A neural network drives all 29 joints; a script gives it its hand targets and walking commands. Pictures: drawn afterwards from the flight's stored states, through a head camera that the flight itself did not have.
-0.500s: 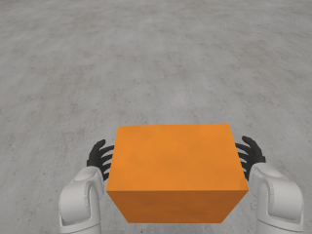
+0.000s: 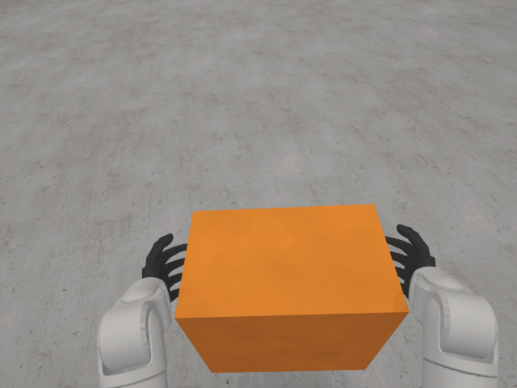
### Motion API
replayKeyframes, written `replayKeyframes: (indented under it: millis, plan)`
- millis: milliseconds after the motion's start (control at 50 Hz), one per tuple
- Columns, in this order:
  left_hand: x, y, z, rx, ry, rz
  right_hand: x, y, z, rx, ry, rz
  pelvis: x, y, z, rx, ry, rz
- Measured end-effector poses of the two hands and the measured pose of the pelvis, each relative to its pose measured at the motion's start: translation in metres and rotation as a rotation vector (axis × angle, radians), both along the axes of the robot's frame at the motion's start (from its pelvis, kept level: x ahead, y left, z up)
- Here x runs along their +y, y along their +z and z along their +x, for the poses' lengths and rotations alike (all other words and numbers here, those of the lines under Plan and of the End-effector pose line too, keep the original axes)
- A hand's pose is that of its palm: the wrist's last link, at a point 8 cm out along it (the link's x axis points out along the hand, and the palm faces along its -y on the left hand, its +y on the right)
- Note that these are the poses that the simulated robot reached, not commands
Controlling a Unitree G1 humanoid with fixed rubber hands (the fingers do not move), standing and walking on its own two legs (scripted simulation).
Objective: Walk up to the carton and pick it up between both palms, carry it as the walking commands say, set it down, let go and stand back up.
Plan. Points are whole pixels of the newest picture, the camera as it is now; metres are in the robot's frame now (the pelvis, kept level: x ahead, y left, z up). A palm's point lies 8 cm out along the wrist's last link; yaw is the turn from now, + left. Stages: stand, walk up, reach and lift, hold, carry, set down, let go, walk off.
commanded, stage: carry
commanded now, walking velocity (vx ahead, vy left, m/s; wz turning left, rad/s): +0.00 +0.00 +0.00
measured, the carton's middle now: (285, 296) +0.28 +0.00 +0.00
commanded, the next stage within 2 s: none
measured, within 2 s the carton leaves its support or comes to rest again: neither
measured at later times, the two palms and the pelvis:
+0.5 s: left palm (163, 287) +0.25 +0.17 +0.08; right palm (420, 281) +0.25 -0.19 +0.08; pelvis +0.00 +0.00 +0.00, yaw +0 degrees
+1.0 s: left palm (165, 289) +0.26 +0.17 +0.06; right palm (408, 282) +0.27 -0.18 +0.06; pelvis +0.00 +0.00 +0.00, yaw +0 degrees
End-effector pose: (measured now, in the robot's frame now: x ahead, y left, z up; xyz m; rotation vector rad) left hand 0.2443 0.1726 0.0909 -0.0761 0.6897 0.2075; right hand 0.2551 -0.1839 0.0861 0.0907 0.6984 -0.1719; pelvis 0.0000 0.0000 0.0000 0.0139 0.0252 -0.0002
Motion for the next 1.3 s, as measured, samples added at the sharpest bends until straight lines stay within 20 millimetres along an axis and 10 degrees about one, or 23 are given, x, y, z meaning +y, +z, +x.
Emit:
replayKeyframes:
  millis: [1300]
  plan:
    - [0.015, -0.037, 0.022, -0.025, -0.047, 0.078, 0.016, -0.039, 0.021, -0.032, 0.050, -0.073, 0.013, 0.001, 0.010, -0.001, 0.008, -0.014]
